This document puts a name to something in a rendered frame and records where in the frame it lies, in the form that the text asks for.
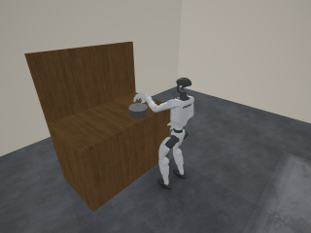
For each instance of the left robot forearm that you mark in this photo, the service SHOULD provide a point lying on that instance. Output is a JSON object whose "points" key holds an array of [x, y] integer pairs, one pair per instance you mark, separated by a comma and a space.
{"points": [[149, 100]]}

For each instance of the robot right foot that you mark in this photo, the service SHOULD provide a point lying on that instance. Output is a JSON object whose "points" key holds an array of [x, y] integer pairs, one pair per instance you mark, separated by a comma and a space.
{"points": [[177, 172]]}

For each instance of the pot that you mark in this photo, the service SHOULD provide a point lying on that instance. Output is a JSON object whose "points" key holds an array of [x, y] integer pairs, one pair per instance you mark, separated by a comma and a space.
{"points": [[138, 115]]}

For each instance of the lid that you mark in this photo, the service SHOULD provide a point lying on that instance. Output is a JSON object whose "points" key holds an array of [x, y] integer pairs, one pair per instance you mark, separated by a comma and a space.
{"points": [[141, 108]]}

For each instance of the robot left hand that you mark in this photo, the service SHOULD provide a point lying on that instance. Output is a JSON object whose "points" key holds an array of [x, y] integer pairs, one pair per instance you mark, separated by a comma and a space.
{"points": [[138, 97]]}

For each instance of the table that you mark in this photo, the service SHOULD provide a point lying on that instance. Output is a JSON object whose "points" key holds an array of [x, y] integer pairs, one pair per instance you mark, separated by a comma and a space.
{"points": [[85, 94]]}

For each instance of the left robot upper arm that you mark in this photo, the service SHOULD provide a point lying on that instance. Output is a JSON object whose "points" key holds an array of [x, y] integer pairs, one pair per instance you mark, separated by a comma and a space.
{"points": [[171, 104]]}

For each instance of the robot right shin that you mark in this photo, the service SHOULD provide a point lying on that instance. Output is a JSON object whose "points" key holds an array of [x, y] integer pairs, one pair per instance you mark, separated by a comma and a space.
{"points": [[179, 161]]}

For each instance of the right robot upper arm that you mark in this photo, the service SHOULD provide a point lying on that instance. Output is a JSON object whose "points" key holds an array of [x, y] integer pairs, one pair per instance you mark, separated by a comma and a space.
{"points": [[191, 107]]}

